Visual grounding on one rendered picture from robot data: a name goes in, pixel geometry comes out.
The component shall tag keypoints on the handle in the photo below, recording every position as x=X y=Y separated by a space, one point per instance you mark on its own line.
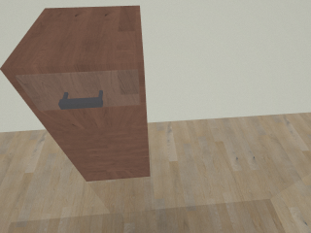
x=80 y=103

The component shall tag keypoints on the drawer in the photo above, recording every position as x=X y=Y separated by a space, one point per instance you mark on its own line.
x=120 y=87

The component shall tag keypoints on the cabinet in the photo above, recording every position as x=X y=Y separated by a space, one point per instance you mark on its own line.
x=103 y=143

